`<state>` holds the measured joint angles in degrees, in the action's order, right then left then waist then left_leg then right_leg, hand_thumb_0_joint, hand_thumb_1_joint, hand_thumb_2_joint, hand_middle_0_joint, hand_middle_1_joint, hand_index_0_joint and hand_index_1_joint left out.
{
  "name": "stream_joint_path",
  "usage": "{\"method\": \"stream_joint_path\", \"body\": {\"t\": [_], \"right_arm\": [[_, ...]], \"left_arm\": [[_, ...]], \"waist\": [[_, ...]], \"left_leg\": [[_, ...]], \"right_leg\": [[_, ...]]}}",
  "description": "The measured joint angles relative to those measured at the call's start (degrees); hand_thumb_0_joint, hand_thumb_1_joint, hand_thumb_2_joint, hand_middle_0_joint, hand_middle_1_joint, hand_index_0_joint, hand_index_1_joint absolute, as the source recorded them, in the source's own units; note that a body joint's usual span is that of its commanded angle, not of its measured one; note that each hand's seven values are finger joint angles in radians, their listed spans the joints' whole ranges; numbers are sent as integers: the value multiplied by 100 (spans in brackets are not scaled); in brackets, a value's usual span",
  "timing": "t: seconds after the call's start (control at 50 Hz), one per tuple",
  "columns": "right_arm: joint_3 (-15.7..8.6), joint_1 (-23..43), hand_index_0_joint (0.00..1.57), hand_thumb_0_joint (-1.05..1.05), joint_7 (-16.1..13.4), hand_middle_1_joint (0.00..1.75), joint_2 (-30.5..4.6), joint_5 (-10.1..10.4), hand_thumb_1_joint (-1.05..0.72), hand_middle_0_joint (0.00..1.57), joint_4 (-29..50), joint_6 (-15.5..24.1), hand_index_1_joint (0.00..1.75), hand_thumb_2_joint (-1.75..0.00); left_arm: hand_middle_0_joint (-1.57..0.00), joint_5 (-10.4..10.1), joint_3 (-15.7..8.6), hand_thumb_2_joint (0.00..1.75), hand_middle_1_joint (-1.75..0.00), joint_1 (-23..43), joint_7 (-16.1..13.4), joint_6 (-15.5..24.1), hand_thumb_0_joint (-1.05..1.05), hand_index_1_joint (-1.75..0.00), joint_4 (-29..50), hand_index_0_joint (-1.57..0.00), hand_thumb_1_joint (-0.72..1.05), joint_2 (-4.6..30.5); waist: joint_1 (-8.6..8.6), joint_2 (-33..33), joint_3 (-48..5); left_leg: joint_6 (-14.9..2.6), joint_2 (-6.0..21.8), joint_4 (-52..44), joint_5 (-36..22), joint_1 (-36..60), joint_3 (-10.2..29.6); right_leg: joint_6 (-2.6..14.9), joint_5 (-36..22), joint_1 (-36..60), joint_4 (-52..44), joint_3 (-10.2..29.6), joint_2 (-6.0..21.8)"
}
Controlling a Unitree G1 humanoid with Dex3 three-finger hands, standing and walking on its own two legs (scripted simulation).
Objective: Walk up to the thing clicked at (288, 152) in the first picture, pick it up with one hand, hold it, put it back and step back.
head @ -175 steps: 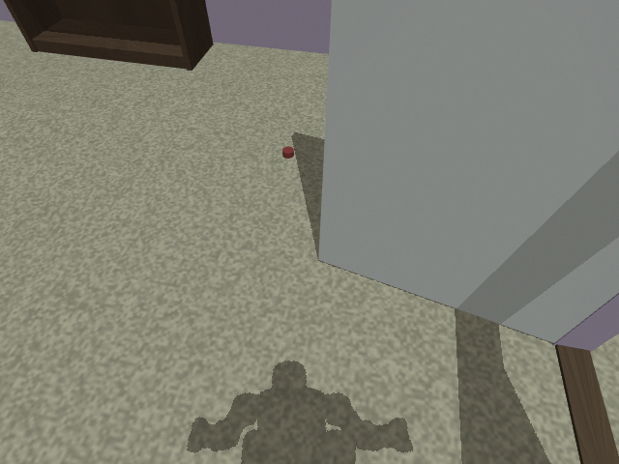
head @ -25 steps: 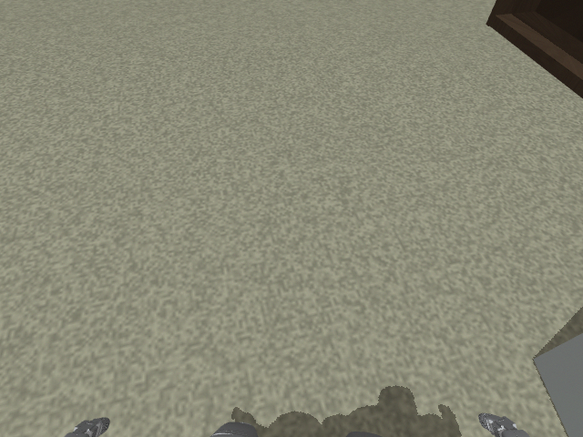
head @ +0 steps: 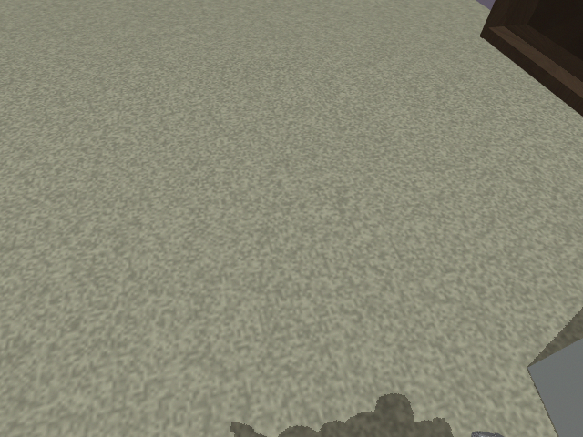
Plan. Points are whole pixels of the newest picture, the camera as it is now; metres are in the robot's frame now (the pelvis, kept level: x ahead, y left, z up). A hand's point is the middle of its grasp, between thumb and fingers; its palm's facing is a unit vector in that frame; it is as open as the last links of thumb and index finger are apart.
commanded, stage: stand
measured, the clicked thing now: out of the picture +0.87 -1.34 -0.76
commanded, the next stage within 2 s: none
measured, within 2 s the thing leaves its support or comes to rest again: neither
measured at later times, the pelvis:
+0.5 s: pelvis +0.01 -0.01 +0.00, yaw -1 degrees
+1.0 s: pelvis +0.01 -0.01 +0.00, yaw -2 degrees
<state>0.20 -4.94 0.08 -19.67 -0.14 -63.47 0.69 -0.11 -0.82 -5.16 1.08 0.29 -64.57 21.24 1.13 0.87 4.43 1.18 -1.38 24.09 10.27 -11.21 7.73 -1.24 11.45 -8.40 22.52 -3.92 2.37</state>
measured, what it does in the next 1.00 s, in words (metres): stands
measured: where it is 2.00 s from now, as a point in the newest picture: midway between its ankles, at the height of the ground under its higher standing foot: outside the picture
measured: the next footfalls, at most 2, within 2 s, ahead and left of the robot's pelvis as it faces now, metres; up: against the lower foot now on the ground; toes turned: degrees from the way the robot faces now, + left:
none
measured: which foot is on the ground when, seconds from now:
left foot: down 0.00-1.00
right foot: down 0.00-1.00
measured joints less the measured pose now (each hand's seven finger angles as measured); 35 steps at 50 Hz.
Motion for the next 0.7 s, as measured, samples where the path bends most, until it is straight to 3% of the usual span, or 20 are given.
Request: {"method": "stream_joint_path", "body": {"t": [0.7], "right_arm": [[-25, -93, 20, 1, 6, 30, -53, 7, -90, 20, -272, -59, 30, -90]], "left_arm": [[-21, -2, 36, 89, -30, -4, -33, 15, 1, -30, -84, -20, 90, -83]], "waist": [[-79, -97, -65]], "left_leg": [[74, 120, -485, -106, 288, -145]], "right_leg": [[72, -53, 118, -258, 142, -90]]}}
